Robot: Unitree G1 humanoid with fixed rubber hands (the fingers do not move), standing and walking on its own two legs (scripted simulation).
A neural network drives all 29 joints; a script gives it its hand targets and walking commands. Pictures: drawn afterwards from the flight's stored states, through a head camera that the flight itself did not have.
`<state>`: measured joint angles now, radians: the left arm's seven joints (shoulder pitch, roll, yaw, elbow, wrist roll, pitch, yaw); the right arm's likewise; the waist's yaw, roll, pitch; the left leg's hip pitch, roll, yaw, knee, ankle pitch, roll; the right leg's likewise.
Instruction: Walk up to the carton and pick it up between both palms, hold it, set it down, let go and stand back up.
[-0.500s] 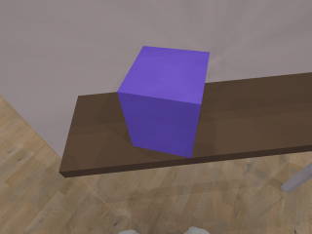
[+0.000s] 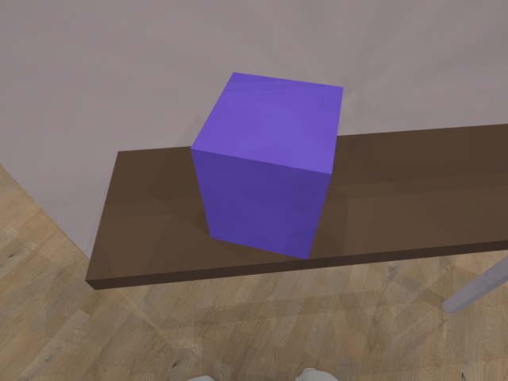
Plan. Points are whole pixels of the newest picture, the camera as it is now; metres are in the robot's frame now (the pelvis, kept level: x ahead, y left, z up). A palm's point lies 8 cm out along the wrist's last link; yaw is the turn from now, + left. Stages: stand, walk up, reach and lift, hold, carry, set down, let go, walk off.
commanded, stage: walk up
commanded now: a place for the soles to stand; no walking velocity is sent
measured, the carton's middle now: (271, 168) +0.48 -0.01 +0.04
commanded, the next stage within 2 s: reach and lift in 0.34 s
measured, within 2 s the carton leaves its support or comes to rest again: neither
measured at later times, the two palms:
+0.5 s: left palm out of the picture +0.15 +0.29 -0.10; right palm out of the picture +0.08 -0.30 -0.11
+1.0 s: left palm out of the picture +0.14 +0.27 -0.08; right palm out of the picture +0.13 -0.25 -0.08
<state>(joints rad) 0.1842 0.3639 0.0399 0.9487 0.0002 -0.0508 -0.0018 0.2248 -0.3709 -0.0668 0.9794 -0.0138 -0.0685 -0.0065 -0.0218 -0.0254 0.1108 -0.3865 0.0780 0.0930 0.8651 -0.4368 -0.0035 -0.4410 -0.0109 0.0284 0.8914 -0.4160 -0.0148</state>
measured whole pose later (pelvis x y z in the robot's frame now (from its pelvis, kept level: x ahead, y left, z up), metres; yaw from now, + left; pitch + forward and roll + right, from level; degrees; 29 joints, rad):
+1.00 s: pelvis -0.02 +0.01 +0.01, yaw +0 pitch -2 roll +1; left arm 0.16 0.30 0.03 0.44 0.03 0.33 -0.01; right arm 0.14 -0.21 -0.13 0.73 -0.02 -0.18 -0.02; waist -0.02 -0.02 0.16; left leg -0.39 0.07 0.09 0.82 -0.39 -0.02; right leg -0.43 -0.02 0.03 0.82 -0.35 0.01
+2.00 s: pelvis -0.01 +0.03 +0.03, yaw +0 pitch +1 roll -2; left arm 0.23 0.36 -0.07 0.19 -0.23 -0.08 -0.05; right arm 0.25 -0.02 -0.02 0.18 0.12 -0.14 -0.18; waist 0.00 0.00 0.11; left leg -0.36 0.07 0.09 0.65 -0.30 0.01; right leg -0.36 -0.01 0.02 0.56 -0.23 0.01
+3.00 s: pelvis +0.02 +0.03 +0.03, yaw +0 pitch +4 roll -2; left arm -0.20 0.40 -0.04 0.15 -0.35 0.30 -0.04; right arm 0.00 -0.11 -0.03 0.03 0.17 0.18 -0.21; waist 0.00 0.02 0.05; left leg -0.36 0.07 0.09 0.61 -0.31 0.01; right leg -0.35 -0.01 0.02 0.51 -0.23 0.03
